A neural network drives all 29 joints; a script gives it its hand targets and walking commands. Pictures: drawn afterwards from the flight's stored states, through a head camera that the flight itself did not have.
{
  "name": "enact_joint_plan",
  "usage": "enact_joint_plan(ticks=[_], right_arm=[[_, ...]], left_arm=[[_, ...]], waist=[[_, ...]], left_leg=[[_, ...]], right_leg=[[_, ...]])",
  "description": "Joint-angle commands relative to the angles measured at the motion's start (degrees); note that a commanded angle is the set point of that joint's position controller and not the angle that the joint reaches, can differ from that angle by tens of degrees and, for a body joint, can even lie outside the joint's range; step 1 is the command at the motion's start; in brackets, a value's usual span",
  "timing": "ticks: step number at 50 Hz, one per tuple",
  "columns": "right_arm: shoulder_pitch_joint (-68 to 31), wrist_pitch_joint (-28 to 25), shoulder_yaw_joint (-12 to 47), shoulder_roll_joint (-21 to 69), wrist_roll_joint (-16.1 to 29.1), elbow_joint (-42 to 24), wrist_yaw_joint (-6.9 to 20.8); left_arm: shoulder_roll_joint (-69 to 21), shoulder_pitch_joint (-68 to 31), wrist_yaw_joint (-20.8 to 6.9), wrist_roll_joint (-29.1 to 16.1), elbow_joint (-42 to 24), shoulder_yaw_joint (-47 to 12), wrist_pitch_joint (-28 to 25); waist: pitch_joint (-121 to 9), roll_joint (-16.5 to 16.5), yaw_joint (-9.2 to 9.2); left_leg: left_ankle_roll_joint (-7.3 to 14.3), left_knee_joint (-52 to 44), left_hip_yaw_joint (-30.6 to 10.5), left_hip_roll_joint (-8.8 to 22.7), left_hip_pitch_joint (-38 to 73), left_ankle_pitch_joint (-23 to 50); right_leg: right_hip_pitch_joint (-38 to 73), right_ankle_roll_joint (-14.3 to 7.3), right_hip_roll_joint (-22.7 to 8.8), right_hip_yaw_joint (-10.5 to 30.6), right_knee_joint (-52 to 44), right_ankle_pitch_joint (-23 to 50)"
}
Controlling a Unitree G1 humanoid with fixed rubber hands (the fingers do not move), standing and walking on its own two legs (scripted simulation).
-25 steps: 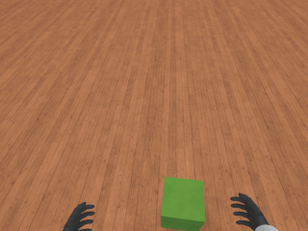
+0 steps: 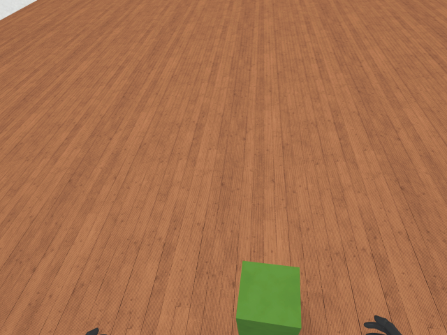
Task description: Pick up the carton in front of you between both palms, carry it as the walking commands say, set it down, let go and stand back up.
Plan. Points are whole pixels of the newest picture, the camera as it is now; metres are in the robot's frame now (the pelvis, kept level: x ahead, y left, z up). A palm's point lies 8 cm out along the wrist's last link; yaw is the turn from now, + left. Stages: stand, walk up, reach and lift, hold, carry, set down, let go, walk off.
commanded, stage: stand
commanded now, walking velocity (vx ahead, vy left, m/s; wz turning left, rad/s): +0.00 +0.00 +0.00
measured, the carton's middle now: (268, 303) +0.39 -0.09 -0.64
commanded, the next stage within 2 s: none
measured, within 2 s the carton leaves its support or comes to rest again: neither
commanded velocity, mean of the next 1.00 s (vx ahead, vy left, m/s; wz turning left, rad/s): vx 0.00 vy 0.00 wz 0.00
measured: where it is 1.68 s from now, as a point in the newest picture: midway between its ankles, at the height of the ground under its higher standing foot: outside the picture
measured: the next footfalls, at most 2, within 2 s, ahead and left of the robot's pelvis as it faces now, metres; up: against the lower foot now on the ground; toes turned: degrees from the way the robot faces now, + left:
none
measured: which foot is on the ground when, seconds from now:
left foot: down 0.00-1.00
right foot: down 0.00-1.00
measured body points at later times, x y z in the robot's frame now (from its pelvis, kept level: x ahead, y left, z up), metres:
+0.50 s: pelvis -0.01 -0.01 +0.00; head -0.01 -0.03 +0.45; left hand +0.10 +0.28 -0.10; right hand +0.09 -0.30 -0.12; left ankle -0.07 +0.13 -0.73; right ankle +0.03 -0.11 -0.73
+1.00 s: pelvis -0.02 -0.01 +0.01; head -0.02 -0.02 +0.46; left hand +0.07 +0.29 -0.10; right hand +0.06 -0.30 -0.12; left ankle -0.07 +0.13 -0.73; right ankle +0.03 -0.11 -0.73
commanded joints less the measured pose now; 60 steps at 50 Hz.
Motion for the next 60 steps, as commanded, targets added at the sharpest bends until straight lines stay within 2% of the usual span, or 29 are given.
enact_joint_plan(ticks=[1,17,37,60], right_arm=[[-0.3,-1.1,-1.6,-6.5,0.0,-2.9,-0.7],[1.3,-1.2,-0.6,-7.7,0.2,1.8,-1.7],[1.0,-1.6,0.0,-9.5,0.6,6.1,-1.8],[-0.6,-1.7,0.3,-10.6,1.0,10.6,-1.7]], left_arm=[[7.6,-2.1,0.5,-0.1,-2.9,1.5,-1.0],[8.6,-2.6,0.3,-0.4,1.5,0.9,-0.9],[10.3,-4.1,-0.2,-0.9,5.6,0.1,-0.8],[11.7,-4.7,-0.2,-1.5,9.6,-0.5,-0.8]], waist=[[-1.7,-5.8,-0.36],[-0.4,-4.0,-0.03],[1.1,-4.2,-0.02],[1.4,-4.3,-0.08]], left_leg=[[0.2,-4.2,-1.4,2.2,-4.8,12.1],[0.2,-5.7,-2.5,3.1,-5.8,11.4],[0.8,-8.8,-3.6,4.1,-6.1,9.4],[1.1,-11.3,-3.8,4.7,-5.2,9.2]], right_leg=[[5.3,-0.5,-4.6,4.7,-5.9,11.0],[7.0,-0.9,-5.5,5.6,-7.1,9.8],[7.6,-0.9,-6.2,6.2,-9.2,6.7],[8.5,-0.9,-6.9,6.9,-11.3,6.8]])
